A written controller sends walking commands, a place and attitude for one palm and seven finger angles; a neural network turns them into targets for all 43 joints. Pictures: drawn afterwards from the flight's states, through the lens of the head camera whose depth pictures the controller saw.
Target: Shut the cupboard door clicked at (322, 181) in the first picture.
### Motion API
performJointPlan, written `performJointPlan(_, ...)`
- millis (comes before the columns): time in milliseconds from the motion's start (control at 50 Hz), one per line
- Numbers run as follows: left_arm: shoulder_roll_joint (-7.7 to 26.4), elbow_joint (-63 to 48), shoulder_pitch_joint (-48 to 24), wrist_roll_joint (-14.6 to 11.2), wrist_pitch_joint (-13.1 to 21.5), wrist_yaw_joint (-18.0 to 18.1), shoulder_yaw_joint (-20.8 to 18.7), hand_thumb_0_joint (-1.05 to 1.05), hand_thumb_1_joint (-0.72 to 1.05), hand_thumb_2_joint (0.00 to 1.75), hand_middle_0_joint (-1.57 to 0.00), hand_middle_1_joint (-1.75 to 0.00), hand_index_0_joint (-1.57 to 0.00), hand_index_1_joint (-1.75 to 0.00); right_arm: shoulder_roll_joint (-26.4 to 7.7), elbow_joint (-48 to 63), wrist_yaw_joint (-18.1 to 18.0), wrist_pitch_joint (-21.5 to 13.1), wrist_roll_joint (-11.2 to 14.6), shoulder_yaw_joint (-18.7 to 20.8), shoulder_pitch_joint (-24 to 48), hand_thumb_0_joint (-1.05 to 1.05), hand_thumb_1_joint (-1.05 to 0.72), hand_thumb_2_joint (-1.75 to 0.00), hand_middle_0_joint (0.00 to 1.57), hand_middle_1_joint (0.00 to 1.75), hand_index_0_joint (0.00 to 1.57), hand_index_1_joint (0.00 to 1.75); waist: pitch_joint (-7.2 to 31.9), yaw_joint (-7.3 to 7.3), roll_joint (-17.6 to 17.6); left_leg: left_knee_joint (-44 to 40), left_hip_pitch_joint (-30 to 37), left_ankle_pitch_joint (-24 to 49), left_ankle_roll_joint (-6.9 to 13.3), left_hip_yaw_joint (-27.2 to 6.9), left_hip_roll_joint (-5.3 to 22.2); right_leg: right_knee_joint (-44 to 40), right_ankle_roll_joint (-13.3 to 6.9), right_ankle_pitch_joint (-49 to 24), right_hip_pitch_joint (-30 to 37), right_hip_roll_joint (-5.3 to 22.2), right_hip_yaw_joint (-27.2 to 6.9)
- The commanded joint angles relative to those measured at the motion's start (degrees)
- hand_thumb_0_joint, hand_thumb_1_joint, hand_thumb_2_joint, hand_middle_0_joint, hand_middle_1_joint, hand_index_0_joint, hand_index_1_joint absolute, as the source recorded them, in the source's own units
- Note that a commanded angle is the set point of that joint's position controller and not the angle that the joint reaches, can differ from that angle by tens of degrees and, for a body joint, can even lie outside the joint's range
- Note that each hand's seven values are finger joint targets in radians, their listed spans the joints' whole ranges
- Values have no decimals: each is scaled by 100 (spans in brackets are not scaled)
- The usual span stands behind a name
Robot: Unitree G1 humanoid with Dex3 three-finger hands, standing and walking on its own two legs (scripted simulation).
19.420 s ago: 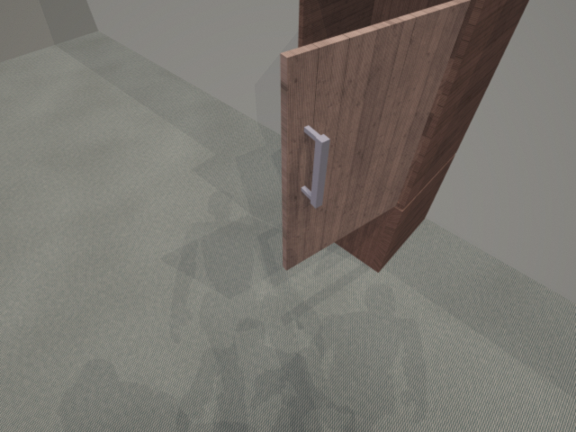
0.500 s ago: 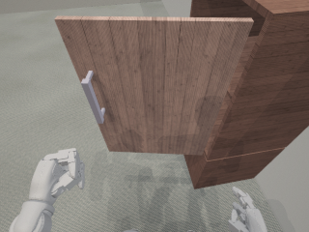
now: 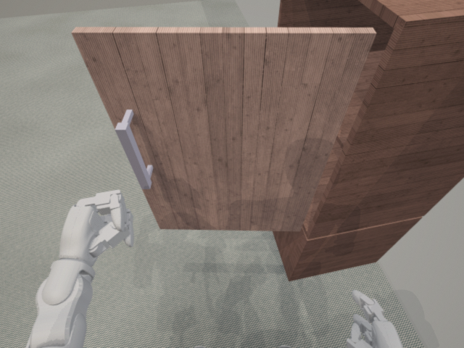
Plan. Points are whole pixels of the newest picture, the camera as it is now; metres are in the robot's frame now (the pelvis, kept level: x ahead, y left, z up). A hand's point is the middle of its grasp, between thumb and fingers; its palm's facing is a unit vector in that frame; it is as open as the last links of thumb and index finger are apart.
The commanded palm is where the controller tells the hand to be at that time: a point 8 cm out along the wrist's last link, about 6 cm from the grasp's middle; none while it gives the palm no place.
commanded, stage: bring the fist close to the handle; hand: left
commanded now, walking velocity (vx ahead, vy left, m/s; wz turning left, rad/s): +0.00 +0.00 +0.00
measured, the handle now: (138, 152) +0.45 +0.21 +0.07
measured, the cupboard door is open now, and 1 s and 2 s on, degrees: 77 77 61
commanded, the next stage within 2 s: push the door shut along its arc in 0.84 s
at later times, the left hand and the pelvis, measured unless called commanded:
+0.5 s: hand (137, 187) +0.36 +0.19 +0.08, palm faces +0.02 -1.00 -0.04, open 3.1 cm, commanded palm +0.33 +0.23 +0.08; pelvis +0.00 +0.00 +0.00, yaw -1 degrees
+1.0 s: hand (139, 189) +0.36 +0.18 +0.08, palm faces +0.03 -1.00 -0.05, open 3.1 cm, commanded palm +0.34 +0.23 +0.08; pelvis +0.00 +0.00 +0.00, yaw -1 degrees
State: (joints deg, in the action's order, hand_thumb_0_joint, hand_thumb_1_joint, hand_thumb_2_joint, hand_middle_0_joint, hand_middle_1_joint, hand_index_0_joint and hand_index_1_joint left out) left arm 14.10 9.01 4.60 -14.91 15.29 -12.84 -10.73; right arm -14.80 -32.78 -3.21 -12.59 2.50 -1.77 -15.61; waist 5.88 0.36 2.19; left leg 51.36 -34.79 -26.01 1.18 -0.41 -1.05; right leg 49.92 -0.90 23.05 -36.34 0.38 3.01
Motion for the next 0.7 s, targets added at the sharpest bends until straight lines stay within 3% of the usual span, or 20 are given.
performJointPlan(0, 816, -1064, -1592, -40, 383, 124, -301, 0, 90, 90, -130, -150, -130, -150, -682, 799, -25, -260, 27, 310, 323, 0, -90, -90, 20, 30, 20, 30, 1242, 58, 25, -817, 366, 1402, -23, -93, 32, -593, -24, -1191, 920, -19, -94)
performJointPlan(40, 800, -1011, -1658, -42, 408, 150, -295, 0, 90, 90, -130, -150, -130, -150, -677, 776, -20, -260, 16, 319, 305, 0, -90, -90, 20, 30, 20, 30, 1409, 23, 71, -821, 488, 1592, -42, -111, 40, -556, -38, -1366, 994, -17, -73)
performJointPlan(60, 974, -936, -1677, -8, 414, 184, -407, 0, 90, 90, -130, -150, -130, -150, -713, 745, -27, -234, 12, 326, 278, 0, -90, -90, 20, 30, 20, 30, 1435, 34, -33, -808, 480, 1634, -36, -118, 69, -553, -33, -1381, 1010, -24, -72)
performJointPlan(80, 812, -825, -1887, 9, 405, 182, -244, 0, 90, 90, -130, -150, -130, -150, -691, 731, -22, -216, 6, 307, 285, 0, -90, -90, 20, 30, 20, 30, 1414, 86, -84, -817, 465, 1625, -26, -112, 56, -558, -20, -1413, 996, -20, -80)
performJointPlan(140, 802, -553, -2278, 48, 404, 228, -225, 0, 90, 90, -130, -150, -130, -150, -704, 652, -17, -165, 17, 312, 262, 0, -90, -90, 20, 30, 20, 30, 1372, 118, -39, -836, 498, 1576, -53, -137, 73, -545, -27, -1344, 875, -17, -48)
performJointPlan(160, 994, -359, -2310, 54, 378, 265, -409, 0, 90, 90, -130, -150, -130, -150, -732, 615, -27, -130, 4, 319, 226, 0, -90, -90, 20, 30, 20, 30, 1367, 82, -216, -831, 425, 1569, -38, -134, 79, -575, -22, -1356, 967, -22, -82)
performJointPlan(240, 1011, 9, -2691, 81, 367, 247, -434, 0, 90, 90, -130, -150, -130, -150, -718, 611, -2, -21, 19, 311, 230, 0, -90, -90, 20, 30, 20, 30, 1429, 68, -89, -872, 434, 1570, -52, -89, 66, -590, -35, -1400, 1020, 0, -101)
performJointPlan(260, 1195, 114, -2736, 88, 375, 266, -595, 0, 90, 90, -130, -150, -130, -150, -745, 589, -7, 17, 9, 325, 204, 0, -90, -90, 20, 30, 20, 30, 1459, 48, -185, -862, 405, 1591, -39, -90, 76, -612, -32, -1420, 1090, -2, -125)
performJointPlan(300, 961, 170, -3172, 106, 413, 241, -343, 0, 90, 90, -130, -150, -130, -150, -709, 580, 9, 49, 20, 305, 197, 0, -90, -90, 20, 30, 20, 30, 1457, 139, 22, -865, 509, 1636, -50, -77, 77, -597, -37, -1462, 967, -6, -110)
performJointPlan(360, 1148, 526, -3548, 135, 463, 264, -463, 0, 90, 90, -130, -150, -130, -150, -765, 494, -7, 101, 10, 333, 91, 0, -90, -90, 20, 30, 20, 30, 1461, 175, -186, -847, 464, 1612, -50, -118, 109, -598, -35, -1421, 946, -15, -110)
performJointPlan(400, 998, 618, -3770, 148, 499, 247, -330, 0, 90, 90, -130, -150, -130, -150, -752, 490, 12, 124, 10, 340, 60, 0, -90, -90, 20, 30, 20, 30, 1625, 191, -45, -840, 559, 1714, -58, -106, 93, -577, -42, -1528, 950, -5, -120)
performJointPlan(420, 1109, 730, -3774, 167, 507, 257, -426, 0, 90, 90, -130, -150, -130, -150, -760, 461, 17, 148, 19, 357, 43, 0, -90, -90, 20, 30, 20, 30, 1610, 173, 91, -829, 586, 1736, -73, -86, 101, -582, -53, -1540, 918, -5, -130)
performJointPlan(440, 980, 771, -3651, 170, 507, 247, -344, 0, 90, 90, -130, -150, -130, -150, -750, 489, 36, 164, 9, 356, 13, 0, -90, -90, 20, 30, 20, 30, 1653, 149, 89, -848, 625, 1824, -78, -91, 96, -571, -60, -1597, 945, -7, -102)
performJointPlan(480, 1040, 932, -3324, 184, 499, 260, -431, 0, 90, 90, -130, -150, -130, -150, -771, 530, 66, 225, 10, 370, -21, 0, -90, -90, 20, 30, 20, 30, 1690, 102, -215, -877, 531, 1849, -56, -75, 107, -602, -43, -1658, 1091, -15, -112)
performJointPlan(500, 902, 852, -3475, 183, 513, 252, -291, 0, 90, 90, -130, -150, -130, -150, -751, 546, 80, 238, 21, 361, 13, 0, -90, -90, 20, 30, 20, 30, 1606, 129, -48, -888, 549, 1859, -66, -67, 104, -606, -48, -1670, 1021, -9, -106)
performJointPlan(540, 1017, 797, -3294, 181, 531, 317, -450, 0, 90, 90, -130, -150, -130, -150, -760, 578, 102, 276, 12, 383, 8, 0, -90, -90, 20, 30, 20, 30, 1650, 39, -22, -909, 584, 1922, -74, -67, 106, -601, -59, -1697, 1082, -19, -100)
performJointPlan(560, 1181, 873, -3238, 202, 529, 364, -587, 0, 90, 90, -130, -150, -130, -150, -790, 559, 96, 308, 3, 382, -17, 0, -90, -90, 20, 30, 20, 30, 1570, 51, -151, -921, 516, 1892, -59, -77, 113, -626, -53, -1681, 1114, -24, -96)
performJointPlan(580, 1116, 748, -3368, 224, 568, 375, -507, 0, 90, 90, -130, -150, -130, -150, -768, 569, 103, 328, -4, 377, -22, 0, -90, -90, 20, 30, 20, 30, 1647, 82, -202, -927, 515, 1932, -53, -66, 110, -603, -45, -1749, 1167, -18, -106)
performJointPlan(660, 1193, 380, -3342, 248, 739, 487, -578, 0, 90, 90, -130, -150, -130, -150, -747, 584, 106, 347, -21, 411, 3, 0, -90, -90, 20, 30, 20, 30, 1802, 47, -73, -913, 655, 2027, -51, -38, 125, -599, -44, -1820, 1257, -29, -130)
performJointPlan(680, 1039, 336, -3268, 246, 755, 489, -461, 0, 90, 90, -130, -150, -130, -150, -716, 599, 117, 347, -20, 399, 13, 0, -90, -90, 20, 30, 20, 30, 1845, 79, -9, -905, 698, 2078, -36, -11, 115, -601, -38, -1905, 1271, -31, -147)
